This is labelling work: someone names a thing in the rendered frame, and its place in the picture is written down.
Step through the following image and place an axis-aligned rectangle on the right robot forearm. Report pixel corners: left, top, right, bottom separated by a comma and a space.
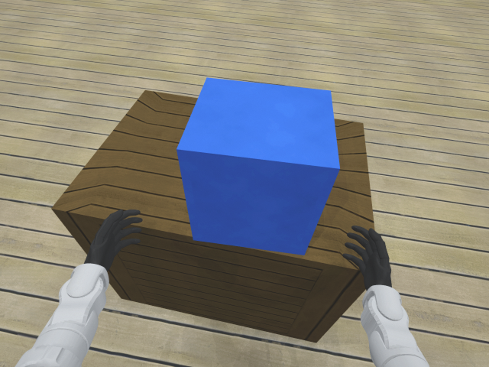
361, 285, 429, 367

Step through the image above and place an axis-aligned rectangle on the left robot forearm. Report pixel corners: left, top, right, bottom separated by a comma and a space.
15, 263, 109, 367

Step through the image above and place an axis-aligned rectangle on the carton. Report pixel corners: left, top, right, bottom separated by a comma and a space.
176, 77, 340, 255

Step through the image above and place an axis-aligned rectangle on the robot left hand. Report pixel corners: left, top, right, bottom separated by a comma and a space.
84, 209, 143, 271

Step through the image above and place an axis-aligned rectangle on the pedestal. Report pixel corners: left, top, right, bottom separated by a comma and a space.
51, 90, 375, 343

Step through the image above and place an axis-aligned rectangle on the robot right hand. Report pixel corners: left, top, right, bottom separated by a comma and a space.
342, 226, 392, 291

